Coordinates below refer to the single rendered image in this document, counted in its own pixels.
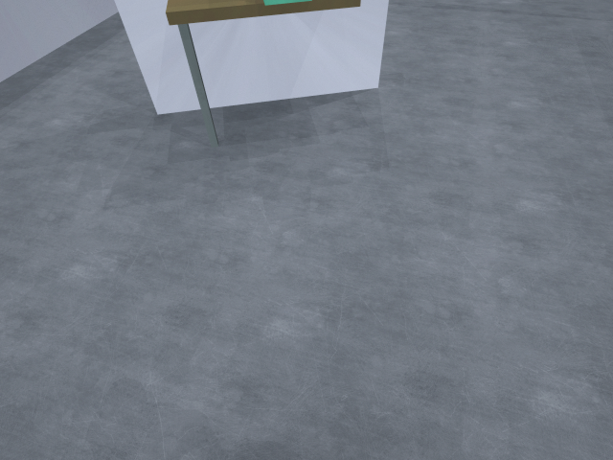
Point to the table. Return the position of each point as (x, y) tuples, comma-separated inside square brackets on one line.
[(183, 12)]

